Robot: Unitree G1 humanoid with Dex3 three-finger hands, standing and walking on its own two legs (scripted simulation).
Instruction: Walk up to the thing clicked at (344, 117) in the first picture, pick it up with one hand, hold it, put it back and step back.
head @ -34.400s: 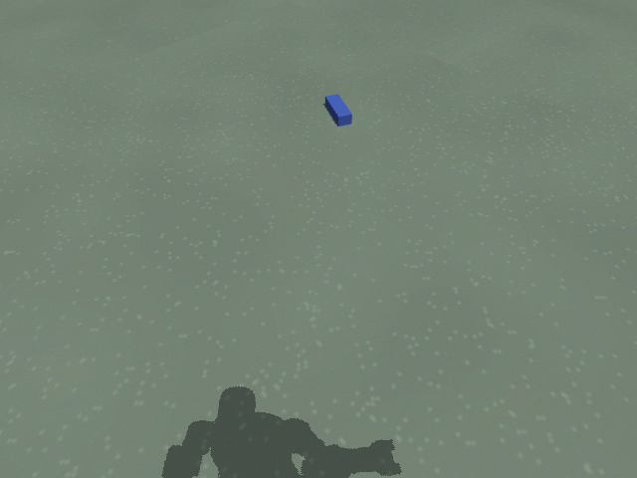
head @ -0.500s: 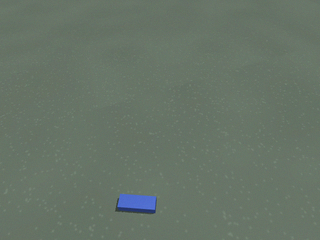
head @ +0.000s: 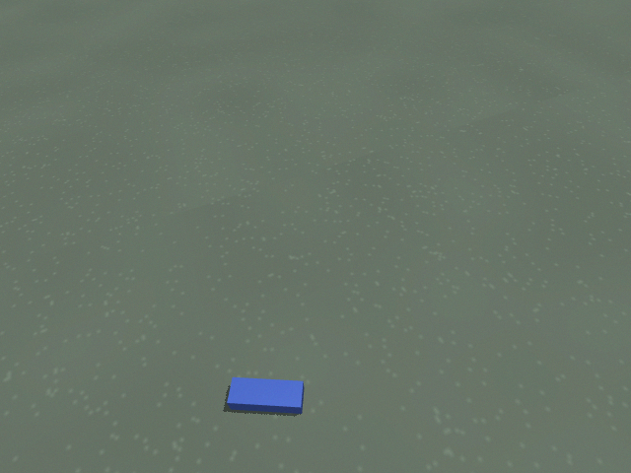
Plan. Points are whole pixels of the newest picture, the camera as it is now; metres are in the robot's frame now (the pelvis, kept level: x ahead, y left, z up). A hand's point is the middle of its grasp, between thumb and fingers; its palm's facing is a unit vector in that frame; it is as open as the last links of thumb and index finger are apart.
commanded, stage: stand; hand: left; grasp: from above
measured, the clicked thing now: (266, 395) +0.48 +0.19 -0.75
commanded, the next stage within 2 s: step back in 1.26 s
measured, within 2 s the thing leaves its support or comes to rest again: neither
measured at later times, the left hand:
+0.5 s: hand out of the picture +0.09 +0.24 -0.15, palm faces +0.02 -0.94 -0.34, open 7.4 cm
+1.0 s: hand out of the picture +0.09 +0.24 -0.15, palm faces +0.00 -0.94 -0.34, open 7.4 cm
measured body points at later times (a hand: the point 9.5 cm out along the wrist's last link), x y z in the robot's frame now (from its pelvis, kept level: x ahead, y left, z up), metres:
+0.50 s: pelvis +0.02 -0.01 +0.00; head +0.02 -0.01 +0.45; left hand +0.09 +0.29 -0.13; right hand +0.09 -0.30 -0.14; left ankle +0.02 +0.14 -0.75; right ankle +0.01 -0.13 -0.75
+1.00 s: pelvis +0.02 -0.01 +0.00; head +0.03 -0.02 +0.45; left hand +0.09 +0.29 -0.13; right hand +0.09 -0.30 -0.14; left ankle +0.02 +0.14 -0.75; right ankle +0.01 -0.13 -0.75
